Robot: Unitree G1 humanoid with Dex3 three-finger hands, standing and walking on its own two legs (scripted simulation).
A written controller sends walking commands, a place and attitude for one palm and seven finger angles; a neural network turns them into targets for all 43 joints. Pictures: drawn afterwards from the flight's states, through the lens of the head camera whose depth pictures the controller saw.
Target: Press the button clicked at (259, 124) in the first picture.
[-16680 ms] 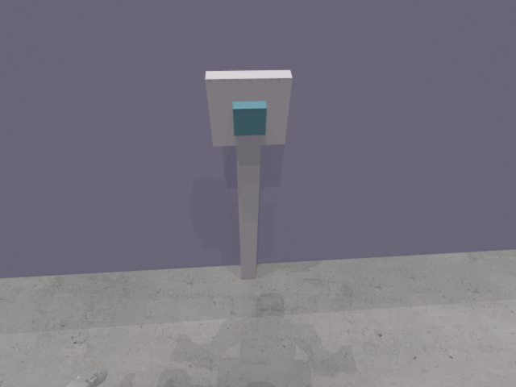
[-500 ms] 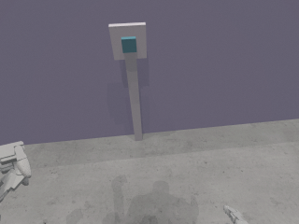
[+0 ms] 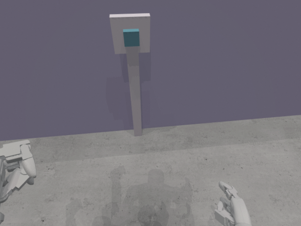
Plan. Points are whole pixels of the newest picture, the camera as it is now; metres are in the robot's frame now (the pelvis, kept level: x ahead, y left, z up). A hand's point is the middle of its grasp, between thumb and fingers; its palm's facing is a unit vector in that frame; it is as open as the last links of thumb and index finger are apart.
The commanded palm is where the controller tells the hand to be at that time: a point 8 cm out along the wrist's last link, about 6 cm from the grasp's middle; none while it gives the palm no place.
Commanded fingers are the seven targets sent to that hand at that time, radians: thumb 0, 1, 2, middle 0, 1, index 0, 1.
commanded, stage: stop stepping back and stand still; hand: left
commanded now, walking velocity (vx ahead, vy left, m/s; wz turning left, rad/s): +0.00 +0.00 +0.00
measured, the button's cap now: (131, 37) +0.82 +0.13 +0.08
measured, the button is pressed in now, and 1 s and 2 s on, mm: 0 0 0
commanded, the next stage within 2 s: let the arm hang, fingers relaxed in 0.02 s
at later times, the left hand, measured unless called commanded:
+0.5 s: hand out of the picture +0.00 +0.20 -0.17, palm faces +0.01 -0.97 -0.23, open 3.7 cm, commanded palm none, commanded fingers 0.00 0.90 0.90 -0.57 -0.70 -0.57 -0.70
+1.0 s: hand out of the picture +0.00 +0.19 -0.17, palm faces +0.02 -0.97 -0.24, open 7.2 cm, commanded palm none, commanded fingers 0.00 0.90 0.90 -0.20 -0.30 -0.20 -0.30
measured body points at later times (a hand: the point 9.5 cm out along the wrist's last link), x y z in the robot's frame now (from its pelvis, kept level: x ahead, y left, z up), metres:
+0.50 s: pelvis -0.03 +0.00 +0.00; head +0.00 +0.01 +0.45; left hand +0.00 +0.25 -0.16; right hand +0.01 -0.25 -0.15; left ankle +0.00 +0.10 -0.74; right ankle +0.00 -0.09 -0.74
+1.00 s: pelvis -0.02 +0.00 +0.00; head -0.01 -0.01 +0.45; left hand +0.00 +0.25 -0.15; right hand -0.03 -0.22 -0.16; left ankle +0.00 +0.10 -0.74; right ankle +0.00 -0.09 -0.74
